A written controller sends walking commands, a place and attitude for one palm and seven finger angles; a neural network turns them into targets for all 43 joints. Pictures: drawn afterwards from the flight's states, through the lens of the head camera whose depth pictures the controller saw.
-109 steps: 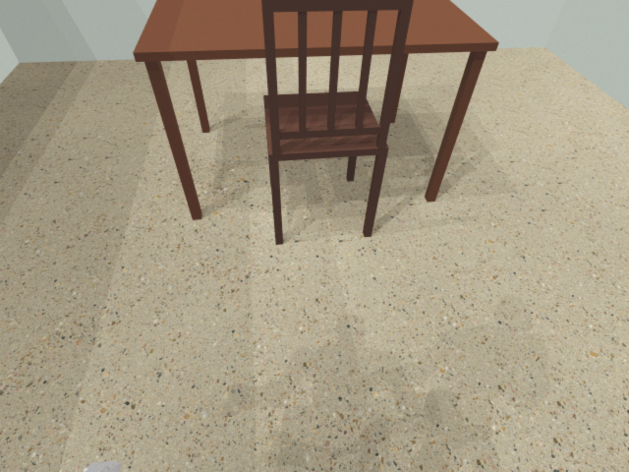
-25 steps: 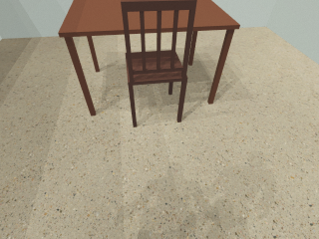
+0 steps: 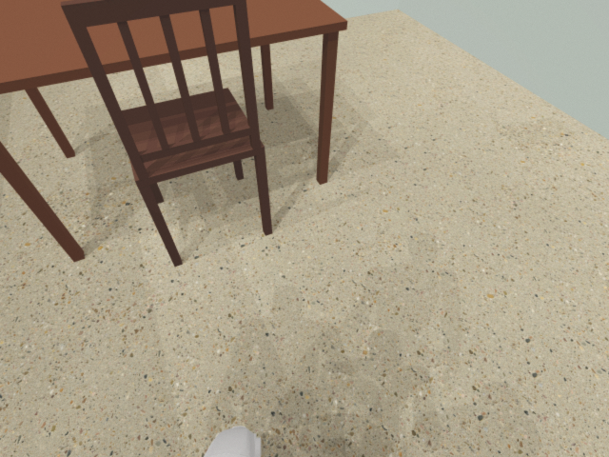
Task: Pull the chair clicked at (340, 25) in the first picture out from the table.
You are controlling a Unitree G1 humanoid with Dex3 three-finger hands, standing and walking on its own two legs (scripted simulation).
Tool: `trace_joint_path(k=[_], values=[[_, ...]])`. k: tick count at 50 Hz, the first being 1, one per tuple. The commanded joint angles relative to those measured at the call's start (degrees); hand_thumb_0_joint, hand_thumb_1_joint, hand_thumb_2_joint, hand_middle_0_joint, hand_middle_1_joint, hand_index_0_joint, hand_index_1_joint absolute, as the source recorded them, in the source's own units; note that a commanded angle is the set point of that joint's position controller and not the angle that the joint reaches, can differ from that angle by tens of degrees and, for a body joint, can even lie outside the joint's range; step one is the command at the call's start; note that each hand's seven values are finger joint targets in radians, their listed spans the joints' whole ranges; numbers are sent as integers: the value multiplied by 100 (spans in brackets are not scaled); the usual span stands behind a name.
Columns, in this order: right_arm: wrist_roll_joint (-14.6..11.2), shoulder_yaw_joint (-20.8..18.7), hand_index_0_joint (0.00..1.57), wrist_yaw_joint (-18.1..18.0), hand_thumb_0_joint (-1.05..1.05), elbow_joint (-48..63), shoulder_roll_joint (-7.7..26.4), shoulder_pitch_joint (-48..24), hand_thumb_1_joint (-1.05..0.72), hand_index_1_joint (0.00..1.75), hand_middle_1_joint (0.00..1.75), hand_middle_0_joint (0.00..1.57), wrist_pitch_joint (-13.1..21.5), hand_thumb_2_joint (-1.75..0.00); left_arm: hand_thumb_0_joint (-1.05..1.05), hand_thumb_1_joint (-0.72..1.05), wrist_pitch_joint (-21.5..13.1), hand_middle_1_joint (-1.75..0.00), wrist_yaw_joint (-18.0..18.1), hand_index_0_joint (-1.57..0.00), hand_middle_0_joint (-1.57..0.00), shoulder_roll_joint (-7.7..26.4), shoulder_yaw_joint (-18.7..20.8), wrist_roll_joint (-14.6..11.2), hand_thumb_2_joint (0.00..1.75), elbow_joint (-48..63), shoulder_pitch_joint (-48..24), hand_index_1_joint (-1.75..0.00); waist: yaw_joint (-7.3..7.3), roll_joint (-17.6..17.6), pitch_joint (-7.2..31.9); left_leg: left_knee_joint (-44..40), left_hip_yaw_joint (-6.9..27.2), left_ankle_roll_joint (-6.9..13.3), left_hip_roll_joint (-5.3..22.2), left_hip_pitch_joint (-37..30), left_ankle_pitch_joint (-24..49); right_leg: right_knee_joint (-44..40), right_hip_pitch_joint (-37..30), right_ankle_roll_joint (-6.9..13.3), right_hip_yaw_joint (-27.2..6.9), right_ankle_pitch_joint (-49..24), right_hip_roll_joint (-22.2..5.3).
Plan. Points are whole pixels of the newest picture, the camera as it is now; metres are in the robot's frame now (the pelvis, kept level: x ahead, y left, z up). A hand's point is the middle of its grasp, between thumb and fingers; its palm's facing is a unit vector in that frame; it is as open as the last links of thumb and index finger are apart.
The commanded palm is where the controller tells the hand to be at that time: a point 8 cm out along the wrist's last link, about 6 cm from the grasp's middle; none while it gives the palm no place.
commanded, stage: walk to a spot facing it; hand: left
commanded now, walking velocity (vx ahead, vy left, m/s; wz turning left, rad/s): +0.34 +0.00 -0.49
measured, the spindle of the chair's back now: (182, 85) +0.98 +0.41 -0.04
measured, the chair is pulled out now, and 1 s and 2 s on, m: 0.00 0.00 0.00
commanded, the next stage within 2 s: none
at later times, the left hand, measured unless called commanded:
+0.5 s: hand (174, 341) +0.32 +0.26 -0.17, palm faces -0.23 -0.96 -0.17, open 7.4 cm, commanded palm none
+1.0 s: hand (283, 244) +0.56 +0.09 -0.17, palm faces -0.58 -0.79 -0.20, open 7.4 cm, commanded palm none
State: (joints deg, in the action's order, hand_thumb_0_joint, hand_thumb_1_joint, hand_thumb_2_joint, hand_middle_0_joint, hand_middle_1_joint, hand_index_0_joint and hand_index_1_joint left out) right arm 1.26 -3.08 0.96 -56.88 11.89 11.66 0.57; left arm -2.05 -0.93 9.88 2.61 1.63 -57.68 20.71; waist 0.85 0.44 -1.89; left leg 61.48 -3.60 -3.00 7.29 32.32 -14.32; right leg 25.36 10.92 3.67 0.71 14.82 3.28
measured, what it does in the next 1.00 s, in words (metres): walks ahead, turning right: left foot, then right foot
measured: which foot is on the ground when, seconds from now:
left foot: up 0.00-0.22, down 0.24-0.80, up 0.82-1.00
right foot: down 0.00-0.24, up 0.26-0.80, down 0.82-1.00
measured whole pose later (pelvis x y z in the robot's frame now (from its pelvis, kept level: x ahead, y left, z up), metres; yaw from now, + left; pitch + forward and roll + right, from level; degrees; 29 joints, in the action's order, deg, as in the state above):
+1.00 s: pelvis +0.37 +0.00 -0.01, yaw -35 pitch -1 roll -1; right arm 1.0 -2.2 -1.0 -55.7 8.6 15.3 0.1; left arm -0.8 -0.7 11.8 3.2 0.9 -54.3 9.2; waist -3.3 -0.3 -5.0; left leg 72.5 -2.6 -4.7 10.4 30.4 -21.6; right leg 32.0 18.2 5.2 3.5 12.7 4.5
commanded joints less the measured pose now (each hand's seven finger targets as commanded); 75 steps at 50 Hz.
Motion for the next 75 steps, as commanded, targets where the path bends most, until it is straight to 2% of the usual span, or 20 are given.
trace_joint_path(k=[1,7,10,12,15,19,33,38,39,40,41,42,43,48,57,61,63,64,68,75], values=[[3,-115,20,28,0,639,353,-429,-90,30,30,20,163,-90,0,90,-205,-30,108,-20,-20,1083,262,-22,90,251,360,-30,75,-447,-119,-597,94,-89,21,597,355,-1351,-299,729,-1595,-360,-1449],[-53,-69,20,24,0,1000,304,-903,-90,30,30,20,304,-90,0,90,-145,-30,142,-20,-20,1172,322,10,90,308,249,-30,185,-799,-130,-2214,10,43,-248,-417,-30,-827,-338,644,-1674,-1260,-1486],[-22,-165,20,-139,0,576,735,539,-90,30,30,20,387,-90,0,90,-116,-30,107,-20,-20,1072,362,-57,90,400,-54,-30,-486,-245,404,-3452,-2,205,-326,-3121,290,815,685,268,-1269,-1739,-841],[68,-337,20,-201,0,349,1688,1811,-90,30,30,20,365,-90,0,90,-129,-30,-3,-20,-20,543,303,-107,90,619,122,-30,-752,1810,1197,-4555,3255,1082,2304,-4534,-547,4131,2611,-218,-195,1870,99],[21,-105,20,-196,0,527,732,683,-90,30,30,20,395,-90,0,90,-22,-30,-108,-20,-20,648,346,15,90,596,-537,-30,-323,739,-223,-5124,2112,963,1820,-2411,-1320,5180,2886,-233,-333,631,-764],[-27,-26,20,-242,0,367,420,587,-90,30,30,20,537,-90,0,90,236,-30,-190,-20,-20,371,303,52,90,474,-233,-30,31,662,-91,-5017,191,729,1249,-2098,542,4808,2512,-427,-132,-248,-940],[37,-7,20,-276,0,-287,500,1933,-90,30,30,20,433,-90,0,90,267,-30,-249,-20,-20,136,113,22,90,986,-2296,-30,-464,690,-637,-4661,-1213,837,1259,-3691,3190,1998,2979,-312,760,-608,-671],[-2,-126,20,-261,0,-145,876,1655,-90,30,30,20,364,-90,0,90,132,-30,-173,-20,-20,466,186,36,90,750,-1277,-30,105,981,196,-2610,-1703,655,1296,-3875,5899,1102,1177,150,1150,-20,-40],[-46,-124,20,-234,0,-46,908,1569,-90,30,30,20,344,-90,0,90,48,-30,-144,-20,-20,731,267,47,90,553,-569,-30,444,841,660,-1406,-1717,455,1178,-3203,5399,550,-234,217,1143,-475,6],[-162,-77,20,-166,0,88,673,1661,-90,30,30,20,319,-90,0,90,-23,-30,-83,-20,-20,1318,385,39,90,386,80,-30,691,-91,1393,306,-1554,189,874,-1309,2315,504,-2430,646,-221,-1866,-1145],[-197,-33,20,-211,0,332,306,1605,-90,30,30,20,339,-90,0,90,-59,-30,14,-20,-20,1864,478,-88,90,335,491,-30,638,-911,2026,2527,-1044,-174,-146,389,-2214,408,-3327,1484,-3026,-4783,-2946],[-130,-69,20,-292,0,503,391,1007,-90,30,30,20,350,-90,0,90,17,-30,79,-20,-20,1935,498,-207,90,364,476,-30,662,-169,1448,2549,-124,-58,-47,698,-2009,361,-2739,1551,-2241,-6369,-2754],[-127,-76,20,-275,0,541,367,991,-90,30,30,20,315,-90,0,90,2,-30,75,-20,-20,1827,456,-204,90,469,120,-30,430,-639,1436,2580,186,-97,168,698,-1528,177,-2314,1389,-2289,-5236,-2580],[15,-78,20,-232,0,274,247,1128,-90,30,30,20,-48,-90,0,90,-58,-30,148,-20,-20,1130,302,-69,90,765,-1080,-30,-421,-252,273,955,126,-235,378,-379,-584,-744,889,762,-963,-2494,-1603],[-47,-44,20,-188,0,937,281,-385,-90,30,30,20,-35,-90,0,90,132,-30,111,-20,-20,1255,399,-41,90,827,-635,-30,41,-860,384,-1466,34,-243,-334,-810,-550,-350,575,651,-1763,-2189,-1281],[-89,-80,20,-262,0,977,468,-49,-90,30,30,20,17,-90,0,90,279,-30,142,-20,-20,1258,440,-71,90,948,-816,-30,-199,-871,560,-3307,121,-124,-497,-2155,-15,275,782,278,-2006,-1681,-1095],[16,-237,20,-278,0,965,1435,398,-90,30,30,20,51,-90,0,90,335,-30,61,-20,-20,641,334,-145,90,1139,-461,-30,-248,1753,781,-4477,2273,610,1872,-3642,674,2420,2595,-433,-642,1979,160],[11,-232,20,-259,0,1060,1460,236,-90,30,30,20,-15,-90,0,90,363,-30,60,-20,-20,892,379,-50,90,1039,-363,-30,-273,1602,631,-4699,2459,957,2319,-2809,-5,3546,2431,-556,-414,2166,-193],[2,-48,20,-275,0,1220,808,-563,-90,30,30,20,37,-90,0,90,461,-30,-85,-20,-20,855,474,-1,90,814,-301,-30,113,903,-31,-4806,660,689,1216,-1770,94,4611,2214,-685,-194,722,-521],[-36,-129,20,-307,0,848,762,302,-90,30,30,20,95,-90,0,90,552,-30,-71,-20,-20,641,407,-18,90,823,-549,-30,-131,778,291,-4473,-97,844,1300,-2803,1813,4239,2352,-860,22,506,-683]])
